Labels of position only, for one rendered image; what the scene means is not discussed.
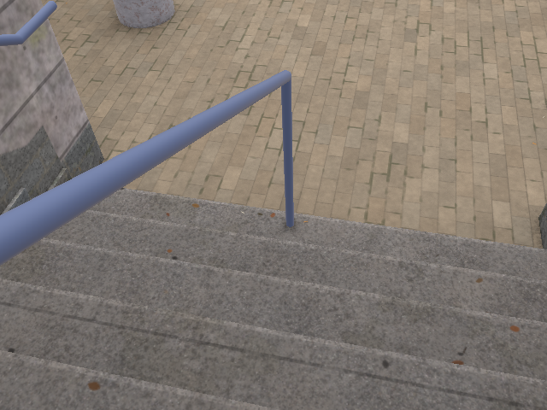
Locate stairs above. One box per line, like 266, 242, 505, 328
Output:
0, 188, 547, 410

